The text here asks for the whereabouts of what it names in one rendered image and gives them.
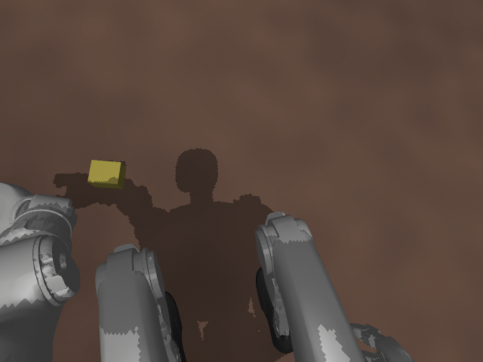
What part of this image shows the left robot arm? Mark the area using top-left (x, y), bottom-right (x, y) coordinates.
top-left (0, 193), bottom-right (80, 362)

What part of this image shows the left robot hand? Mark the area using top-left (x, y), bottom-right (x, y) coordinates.
top-left (0, 182), bottom-right (78, 234)

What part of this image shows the right robot hand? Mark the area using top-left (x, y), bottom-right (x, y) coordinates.
top-left (350, 323), bottom-right (415, 362)

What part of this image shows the small box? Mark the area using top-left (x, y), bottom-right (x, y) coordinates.
top-left (88, 160), bottom-right (126, 189)

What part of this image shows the right robot foot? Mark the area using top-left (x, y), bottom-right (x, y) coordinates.
top-left (256, 267), bottom-right (293, 354)

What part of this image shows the left robot foot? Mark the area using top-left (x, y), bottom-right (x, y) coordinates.
top-left (165, 291), bottom-right (186, 362)

